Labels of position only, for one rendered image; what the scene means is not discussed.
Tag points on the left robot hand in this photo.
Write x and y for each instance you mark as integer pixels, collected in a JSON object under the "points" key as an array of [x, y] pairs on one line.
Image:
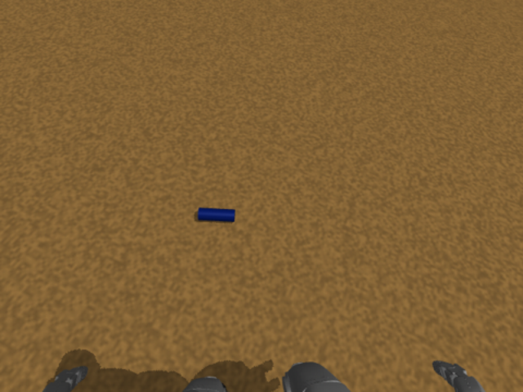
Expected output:
{"points": [[67, 380]]}

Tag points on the can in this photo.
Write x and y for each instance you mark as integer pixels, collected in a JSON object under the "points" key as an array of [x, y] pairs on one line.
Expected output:
{"points": [[215, 214]]}

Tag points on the right robot hand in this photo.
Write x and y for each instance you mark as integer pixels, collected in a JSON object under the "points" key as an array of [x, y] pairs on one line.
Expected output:
{"points": [[457, 377]]}

